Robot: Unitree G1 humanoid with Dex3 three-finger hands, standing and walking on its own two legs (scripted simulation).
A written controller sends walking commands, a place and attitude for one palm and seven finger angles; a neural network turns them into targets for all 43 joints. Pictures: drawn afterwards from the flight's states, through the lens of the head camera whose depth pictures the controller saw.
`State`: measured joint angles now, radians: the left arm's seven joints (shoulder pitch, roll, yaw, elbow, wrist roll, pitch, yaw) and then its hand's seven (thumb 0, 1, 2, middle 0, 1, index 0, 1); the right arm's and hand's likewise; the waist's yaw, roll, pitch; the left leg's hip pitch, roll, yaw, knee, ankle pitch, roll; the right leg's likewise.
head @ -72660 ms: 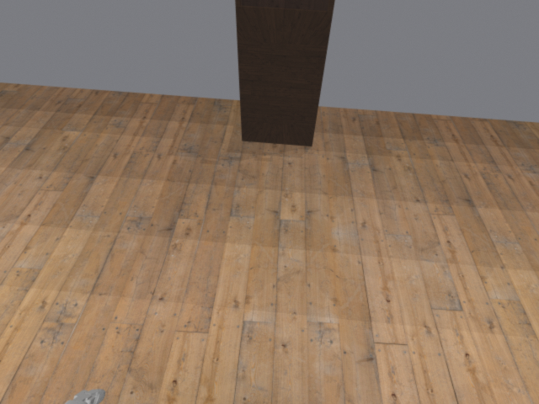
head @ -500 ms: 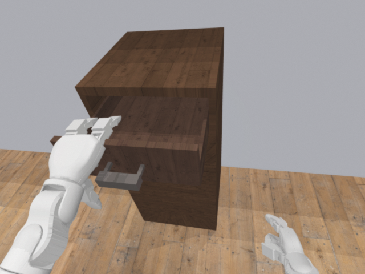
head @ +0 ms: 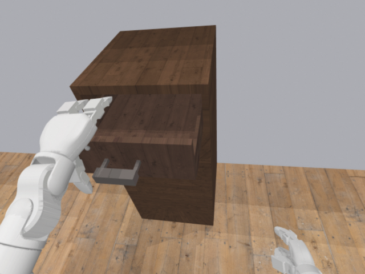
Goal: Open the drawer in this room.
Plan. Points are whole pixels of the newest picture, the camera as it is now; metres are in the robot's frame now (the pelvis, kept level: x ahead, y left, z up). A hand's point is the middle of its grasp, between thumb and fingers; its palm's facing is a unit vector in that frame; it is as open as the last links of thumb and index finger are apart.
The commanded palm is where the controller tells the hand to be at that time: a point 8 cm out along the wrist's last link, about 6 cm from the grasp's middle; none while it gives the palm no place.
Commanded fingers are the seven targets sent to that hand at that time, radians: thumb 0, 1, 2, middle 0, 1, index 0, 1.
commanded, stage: draw the hand back to the body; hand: left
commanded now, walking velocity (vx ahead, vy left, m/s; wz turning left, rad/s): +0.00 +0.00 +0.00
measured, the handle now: (119, 169) +0.34 +0.22 +0.04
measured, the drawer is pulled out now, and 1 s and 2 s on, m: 0.19 0.19 0.19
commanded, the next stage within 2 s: step back with the hand held close in 1.58 s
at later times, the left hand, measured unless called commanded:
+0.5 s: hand (66, 170) +0.24 +0.25 +0.17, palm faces +0.13 -0.08 -0.99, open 16.2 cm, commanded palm +0.20 +0.25 +0.24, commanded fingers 0.00 -0.50 0.30 -0.15 -0.30 -0.15 -0.30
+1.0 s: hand (55, 155) +0.23 +0.23 +0.23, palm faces +0.38 -0.87 -0.32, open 13.7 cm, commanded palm +0.17 +0.28 +0.24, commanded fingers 0.00 0.27 0.63 -0.18 -0.30 -0.18 -0.30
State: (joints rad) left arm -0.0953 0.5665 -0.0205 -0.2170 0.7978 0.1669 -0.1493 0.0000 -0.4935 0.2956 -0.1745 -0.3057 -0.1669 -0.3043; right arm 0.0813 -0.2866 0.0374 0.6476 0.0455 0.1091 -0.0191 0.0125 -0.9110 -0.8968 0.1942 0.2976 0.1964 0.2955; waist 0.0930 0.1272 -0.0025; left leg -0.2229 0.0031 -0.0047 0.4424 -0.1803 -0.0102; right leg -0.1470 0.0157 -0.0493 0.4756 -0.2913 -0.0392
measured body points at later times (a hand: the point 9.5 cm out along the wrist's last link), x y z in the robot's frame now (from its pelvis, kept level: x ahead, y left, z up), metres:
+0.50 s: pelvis +0.01 +0.01 +0.00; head +0.00 -0.03 +0.45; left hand +0.23 +0.25 +0.22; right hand +0.26 -0.18 -0.08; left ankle +0.04 +0.13 -0.74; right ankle -0.02 -0.09 -0.74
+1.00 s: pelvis +0.02 +0.01 +0.00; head +0.00 +0.00 +0.45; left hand +0.20 +0.28 +0.24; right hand +0.19 -0.21 -0.09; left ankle +0.04 +0.13 -0.74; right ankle -0.02 -0.09 -0.74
